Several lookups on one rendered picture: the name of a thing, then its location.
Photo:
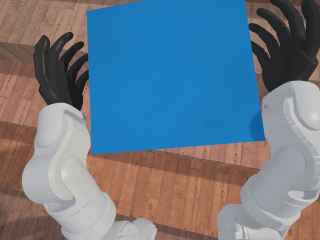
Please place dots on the right robot hand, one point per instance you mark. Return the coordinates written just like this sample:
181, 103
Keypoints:
295, 59

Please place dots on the left robot hand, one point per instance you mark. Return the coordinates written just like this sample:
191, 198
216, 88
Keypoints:
57, 83

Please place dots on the right robot forearm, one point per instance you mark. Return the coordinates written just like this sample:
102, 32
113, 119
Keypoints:
289, 181

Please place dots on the left robot forearm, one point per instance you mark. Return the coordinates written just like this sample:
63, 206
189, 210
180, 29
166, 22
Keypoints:
57, 176

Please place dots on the carton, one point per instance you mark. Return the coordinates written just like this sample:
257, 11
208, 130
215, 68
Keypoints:
171, 74

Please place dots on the left robot thigh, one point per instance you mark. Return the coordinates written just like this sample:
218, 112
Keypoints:
146, 229

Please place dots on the left robot upper arm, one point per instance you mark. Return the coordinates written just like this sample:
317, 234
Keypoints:
122, 230

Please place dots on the right robot upper arm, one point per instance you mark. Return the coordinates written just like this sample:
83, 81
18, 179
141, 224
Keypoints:
235, 223

